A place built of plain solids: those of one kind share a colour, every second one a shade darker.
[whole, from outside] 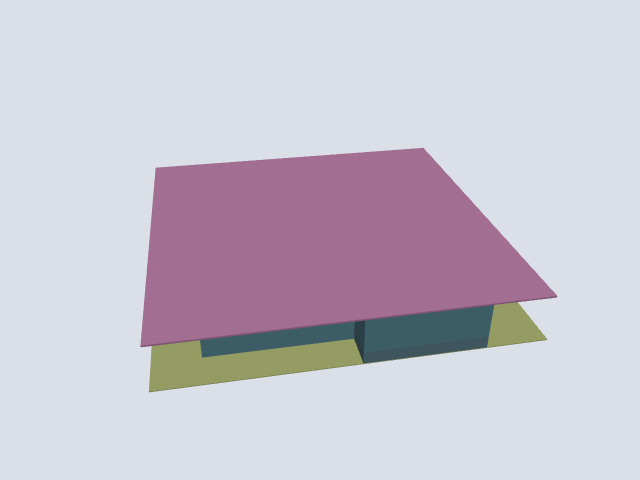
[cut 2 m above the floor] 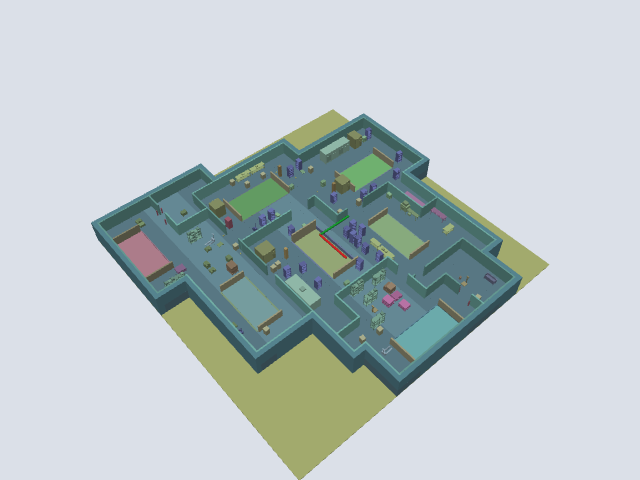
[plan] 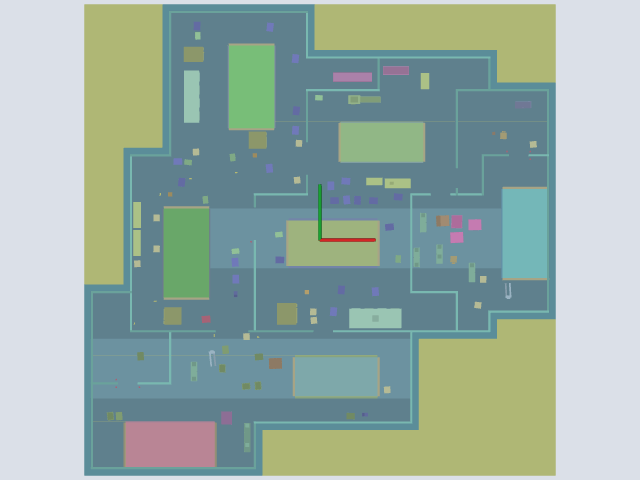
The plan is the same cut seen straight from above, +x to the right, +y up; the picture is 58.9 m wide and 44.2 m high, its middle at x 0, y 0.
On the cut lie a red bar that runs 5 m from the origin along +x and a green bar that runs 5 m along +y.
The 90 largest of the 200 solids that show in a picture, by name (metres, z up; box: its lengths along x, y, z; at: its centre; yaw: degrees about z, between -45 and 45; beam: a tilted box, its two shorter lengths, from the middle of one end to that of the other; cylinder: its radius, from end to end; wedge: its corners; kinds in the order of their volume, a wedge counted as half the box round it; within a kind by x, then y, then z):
{
 "floor_1": {"box": [3.8, 4.2, 1.5], "at": [-19.8, -18.8, -0.75]},
 "floor_2": {"box": [7.2, 1.2, 1.5], "at": [-18.1, -4.7, -0.75]},
 "floor_3": {"box": [3.6, 7.0, 1.5], "at": [-16.3, -0.6, -0.75]},
 "floor_4": {"box": [19.4, 4.0, 1.5], "at": [-12.0, -12.6, -0.75]},
 "floor_5": {"box": [6.0, 7.6, 1.5], "at": [-11.5, 14.1, -0.75]},
 "floor_6": {"box": [20.0, 1.4, 1.5], "at": [-8.1, 7.8, -0.75]},
 "floor_7": {"box": [4.4, 3.4, 1.5], "at": [-7.5, -19.2, -0.75]},
 "floor_8": {"box": [14.0, 3.8, 1.5], "at": [-7.5, 19.8, -0.75]},
 "floor_9": {"box": [7.2, 4.6, 1.5], "at": [-6.5, -0.3, -0.75]},
 "floor_10": {"box": [30.8, 2.1, 1.5], "at": [-6.3, -15.65, -0.75]},
 "floor_11": {"box": [30.8, 1.5, 1.5], "at": [-6.3, -9.85, -0.75]},
 "floor_12": {"box": [16.4, 1.8, 1.5], "at": [-6.3, 9.4, -0.75]},
 "floor_13": {"box": [38.0, 1.8, 1.5], "at": [-2.7, -8.2, -0.75]},
 "floor_14": {"box": [6.0, 0.6, 1.5], "at": [-1.1, 10.6, -0.75]},
 "floor_15": {"box": [34.8, 1.8, 1.5], "at": [-0.7, 3.8, -0.75]},
 "floor_16": {"box": [18.8, 0.8, 1.5], "at": [-0.3, -17.1, -0.75]},
 "floor_17": {"box": [43.4, 2.0, 1.5], "at": [0.0, -6.3, -0.75]},
 "floor_18": {"box": [39.8, 2.4, 1.5], "at": [1.8, 5.9, -0.75]},
 "floor_19": {"box": [26.8, 0.9, 1.5], "at": [3.3, -3.05, -0.75]},
 "floor_20": {"box": [26.8, 0.9, 1.5], "at": [3.3, 2.45, -0.75]},
 "floor_21": {"box": [31.8, 1.8, 1.5], "at": [5.8, -4.4, -0.75]},
 "floor_22": {"box": [20.4, 3.0, 1.5], "at": [6.1, 16.0, -0.75]},
 "floor_23": {"box": [3.8, 4.0, 1.5], "at": [7.2, -12.6, -0.75]},
 "floor_24": {"box": [25.8, 3.6, 1.5], "at": [8.8, 12.7, -0.75]},
 "floor_25": {"box": [11.4, 4.6, 1.5], "at": [11.0, -0.3, -0.75]},
 "floor_26": {"box": [12.2, 3.8, 1.5], "at": [15.6, 9.0, -0.75]},
 "wall_rim_1": {"box": [0.6, 16.4, 5.7], "at": [-21.4, -12.9, 1.35]},
 "wall_rim_2": {"box": [4.2, 0.6, 5.7], "at": [-19.6, -4.4, 1.35]},
 "wall_rim_3": {"box": [0.6, 12.0, 5.7], "at": [-17.8, 1.9, 1.35]},
 "wall_rim_4": {"box": [4.2, 0.6, 5.7], "at": [-16.0, 8.2, 1.35]},
 "wall_rim_5": {"box": [0.6, 12.6, 5.7], "at": [-14.2, 14.8, 1.35]},
 "wall_rim_6": {"box": [16.4, 0.6, 5.7], "at": [-13.5, -21.4, 1.35]},
 "wall_rim_7": {"box": [14.0, 0.6, 5.7], "at": [-7.5, 21.4, 1.35]},
 "wall_rim_8": {"box": [0.6, 3.6, 5.7], "at": [-5.6, -19.3, 1.35]},
 "wall_rim_9": {"box": [0.6, 3.6, 5.7], "at": [-0.8, 19.3, 1.35]},
 "wall_rim_10": {"box": [15.0, 0.6, 5.7], "at": [1.6, -17.2, 1.35]},
 "wall_rim_11": {"box": [17.4, 0.6, 5.7], "at": [7.6, 17.2, 1.35]},
 "wall_rim_12": {"box": [0.6, 7.8, 5.7], "at": [8.8, -13.0, 1.35]},
 "wall_rim_13": {"box": [7.8, 0.6, 5.7], "at": [12.4, -8.8, 1.35]},
 "wall_rim_14": {"box": [0.6, 1.2, 5.7], "at": [16.0, -7.9, 1.35]},
 "wall_rim_15": {"box": [0.6, 2.4, 5.7], "at": [16.0, 15.7, 1.35]},
 "wall_rim_16": {"box": [6.0, 0.6, 5.7], "at": [18.7, -7.0, 1.35]},
 "wall_rim_17": {"box": [6.0, 0.6, 5.7], "at": [18.7, 14.2, 1.35]},
 "wall_rim_18": {"box": [0.6, 20.6, 5.7], "at": [21.4, 3.6, 1.35]},
 "ceil_all_1": {"box": [43.4, 43.4, 0.2], "at": [0.0, 0.0, 4.3]},
 "wall_1": {"box": [0.2, 16.4, 5.7], "at": [-21.0, -12.9, 1.35]},
 "wall_2": {"box": [3.8, 0.2, 5.7], "at": [-19.2, -4.8, 1.35]},
 "wall_3": {"box": [0.2, 16.4, 5.7], "at": [-17.4, -0.3, 1.35]},
 "wall_4": {"box": [3.8, 0.2, 5.7], "at": [-15.6, 7.8, 1.35]},
 "wall_5": {"box": [3.1, 0.2, 5.7], "at": [-15.25, -13.2, 1.35]},
 "wall_6": {"box": [0.2, 5.0, 5.7], "at": [-13.8, -10.8, 1.35]},
 "wall_7": {"box": [0.2, 13.4, 5.7], "at": [-13.8, 14.4, 1.35]},
 "wall_8": {"box": [7.9, 0.2, 5.7], "at": [-13.55, -8.4, 1.35]},
 "wall_9": {"box": [15.2, 0.2, 5.7], "at": [-13.5, -21.0, 1.35]},
 "wall_10": {"box": [12.8, 0.2, 5.7], "at": [-7.5, 21.0, 1.35]},
 "wall_11": {"box": [0.2, 4.4, 5.7], "at": [-6.0, -18.9, 1.35]},
 "wall_12": {"box": [0.2, 8.5, 5.7], "at": [-6.0, -4.25, 1.35]},
 "wall_13": {"box": [6.0, 0.2, 5.7], "at": [-3.6, -8.4, 1.35]},
 "wall_14": {"box": [5.0, 0.2, 5.7], "at": [-3.6, 4.2, 1.35]},
 "wall_15": {"box": [0.2, 4.9, 5.7], "at": [-1.2, 11.45, 1.35]},
 "wall_16": {"box": [0.2, 4.4, 5.7], "at": [-1.2, 18.9, 1.35]},
 "wall_17": {"box": [14.6, 0.2, 5.7], "at": [1.2, -16.8, 1.35]},
 "wall_18": {"box": [6.8, 0.2, 5.7], "at": [2.1, 13.8, 1.35]},
 "wall_19": {"box": [0.2, 3.2, 5.7], "at": [5.4, 15.3, 1.35]},
 "wall_20": {"box": [17.0, 0.2, 5.7], "at": [7.2, 16.8, 1.35]},
 "wall_21": {"box": [0.2, 8.6, 5.7], "at": [8.4, -12.6, 1.35]},
 "wall_22": {"box": [0.2, 9.2, 5.7], "at": [8.4, -0.3, 1.35]},
 "wall_23": {"box": [14.5, 0.2, 5.7], "at": [8.45, -8.4, 1.35]},
 "wall_24": {"box": [4.4, 0.2, 5.7], "at": [10.5, -4.8, 1.35]},
 "wall_25": {"box": [0.2, 3.8, 5.7], "at": [12.6, -6.6, 1.35]},
 "wall_26": {"box": [0.2, 7.3, 5.7], "at": [12.6, 10.25, 1.35]},
 "wall_27": {"box": [0.2, 3.8, 5.7], "at": [15.0, 6.0, 1.35]},
 "wall_28": {"box": [0.2, 3.2, 5.7], "at": [15.6, 15.3, 1.35]},
 "wall_29": {"box": [8.6, 0.2, 5.7], "at": [16.8, 13.8, 1.35]},
 "wall_30": {"box": [5.6, 0.2, 5.7], "at": [18.3, -6.6, 1.35]},
 "wall_31": {"box": [0.2, 20.6, 5.7], "at": [21.0, 3.6, 1.35]},
 "floor_base_1": {"box": [43.4, 43.4, 0.1], "at": [0.0, 0.0, -1.55]},
 "floor_oven_bed_1": {"box": [4.2, 8.2, 1.5], "at": [-12.3, -1.2, -0.75]},
 "floor_oven_bed_2": {"box": [4.2, 7.6, 1.5], "at": [-6.3, 14.1, -0.75]},
 "floor_tanker_bay_1": {"box": [4.1, 8.2, 1.38], "at": [18.85, 0.6, -0.81]},
 "floor_dock_well_1": {"box": [8.2, 4.1, 1.36], "at": [-13.8, -18.85, -0.82]},
 "floor_cooler_base_1": {"box": [7.6, 3.6, 1.5], "at": [1.5, -12.6, -0.75]},
 "floor_plant_bed_1": {"box": [7.6, 3.6, 1.5], "at": [5.7, 9.0, -0.75]},
 "floor_prover_bed_1": {"box": [8.2, 4.2, 0.88], "at": [1.2, -0.3, -1.06]},
 "rackoven_1": {"box": [1.6, 1.6, 2.3], "at": [-13.54, -7.0, 1.25]},
 "rackoven_2": {"box": [1.8, 1.4, 2.5], "at": [-11.65, 17.1, 1.35]},
 "rackoven_3": {"box": [1.6, 1.6, 2.5], "at": [-5.75, 9.2, 1.35]},
 "rackoven_4": {"box": [1.8, 2.0, 2.4], "at": [-3.06, -6.8, 1.3]},
 "tunnel_1": {"box": [1.4, 4.8, 1.8], "at": [-11.82, 13.2, 1.1]},
 "tunnel_2": {"box": [4.8, 1.8, 1.6], "at": [5.1, -7.22, 1.0]}
}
